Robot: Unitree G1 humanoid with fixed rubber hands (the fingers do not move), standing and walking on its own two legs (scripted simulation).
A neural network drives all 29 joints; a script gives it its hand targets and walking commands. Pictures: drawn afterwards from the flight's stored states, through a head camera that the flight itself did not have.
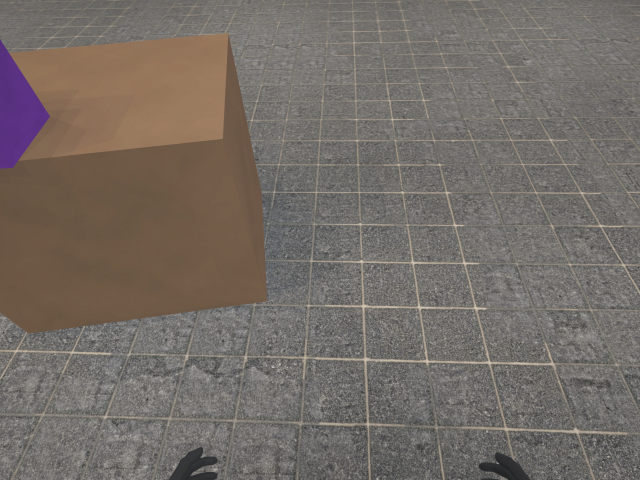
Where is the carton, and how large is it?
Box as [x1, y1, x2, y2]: [0, 40, 49, 168]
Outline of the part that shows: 0,40 1,168 12,167 49,116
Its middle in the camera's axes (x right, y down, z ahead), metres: -0.79 -0.30 +0.80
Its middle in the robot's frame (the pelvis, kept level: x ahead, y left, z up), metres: +0.82 +0.80 +0.08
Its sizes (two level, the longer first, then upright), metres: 0.210 0.200 0.250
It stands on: a pedestal, 0.71 m high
